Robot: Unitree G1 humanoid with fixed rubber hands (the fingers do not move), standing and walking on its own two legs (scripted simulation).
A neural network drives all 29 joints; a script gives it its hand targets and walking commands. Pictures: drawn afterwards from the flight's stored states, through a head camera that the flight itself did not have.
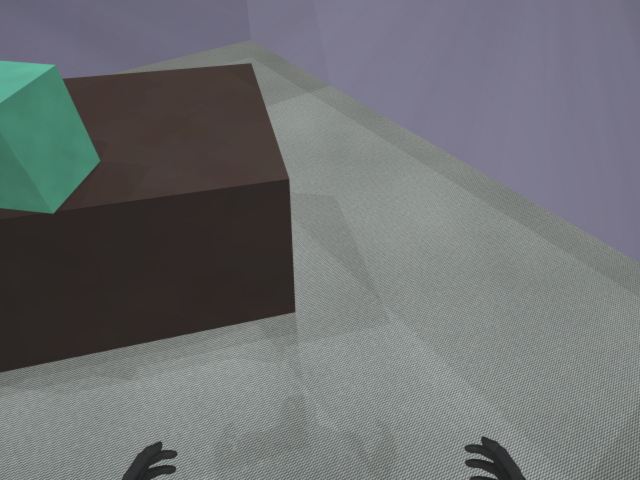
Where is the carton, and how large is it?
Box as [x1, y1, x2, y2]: [0, 61, 99, 213]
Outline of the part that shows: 0,61 0,207 53,213 95,166 99,159 55,65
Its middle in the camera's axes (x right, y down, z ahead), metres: -0.69 -0.24 +0.87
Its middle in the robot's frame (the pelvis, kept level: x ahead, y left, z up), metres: +0.84 +0.69 -0.01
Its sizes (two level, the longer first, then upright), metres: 0.210 0.200 0.250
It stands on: a pedestal, 0.61 m high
